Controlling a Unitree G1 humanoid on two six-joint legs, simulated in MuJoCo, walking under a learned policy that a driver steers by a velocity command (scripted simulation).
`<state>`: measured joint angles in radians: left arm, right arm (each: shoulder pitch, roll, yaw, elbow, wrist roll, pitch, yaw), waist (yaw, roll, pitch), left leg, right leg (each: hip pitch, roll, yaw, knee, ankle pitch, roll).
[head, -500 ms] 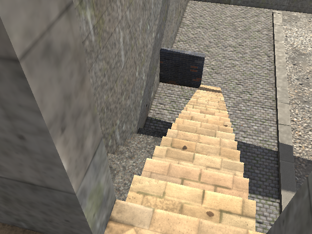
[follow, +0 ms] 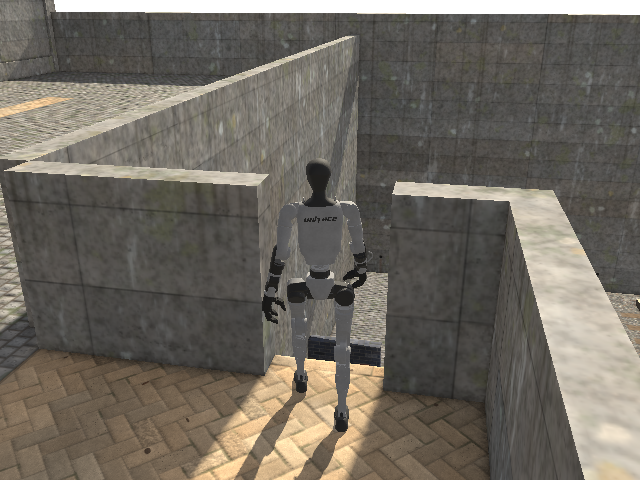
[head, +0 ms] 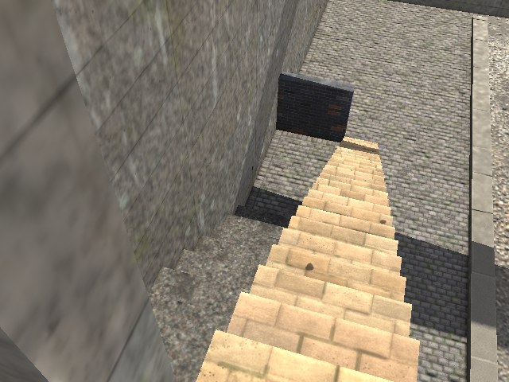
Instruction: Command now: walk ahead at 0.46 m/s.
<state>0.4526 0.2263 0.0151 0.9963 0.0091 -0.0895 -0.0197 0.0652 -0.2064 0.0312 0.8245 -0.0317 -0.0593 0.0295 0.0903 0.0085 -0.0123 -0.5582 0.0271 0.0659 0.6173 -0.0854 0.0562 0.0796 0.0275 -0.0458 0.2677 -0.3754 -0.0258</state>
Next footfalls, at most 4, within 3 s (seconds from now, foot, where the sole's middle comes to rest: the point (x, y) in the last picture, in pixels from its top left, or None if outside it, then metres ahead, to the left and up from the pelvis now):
0.04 left None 0.17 0.09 -0.77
0.50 right None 0.29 -0.10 -0.77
0.86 left None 0.36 0.11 -0.77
2.70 right None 0.54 -0.08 -0.96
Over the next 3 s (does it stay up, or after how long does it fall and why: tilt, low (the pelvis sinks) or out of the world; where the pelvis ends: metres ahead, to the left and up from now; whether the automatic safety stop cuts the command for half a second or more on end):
stays up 0.56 -0.02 -0.22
